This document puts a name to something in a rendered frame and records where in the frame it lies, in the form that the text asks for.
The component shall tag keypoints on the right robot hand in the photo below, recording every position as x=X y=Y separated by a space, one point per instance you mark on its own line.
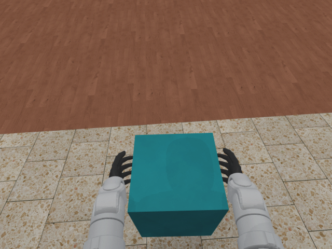
x=232 y=165

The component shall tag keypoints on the left robot hand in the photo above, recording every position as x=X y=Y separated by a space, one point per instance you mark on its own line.
x=117 y=166

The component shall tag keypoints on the carton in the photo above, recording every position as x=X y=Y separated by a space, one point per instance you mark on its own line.
x=176 y=186

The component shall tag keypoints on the right robot forearm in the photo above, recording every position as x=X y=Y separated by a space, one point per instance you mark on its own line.
x=251 y=215

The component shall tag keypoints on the left robot forearm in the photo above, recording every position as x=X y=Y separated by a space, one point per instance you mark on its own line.
x=108 y=216

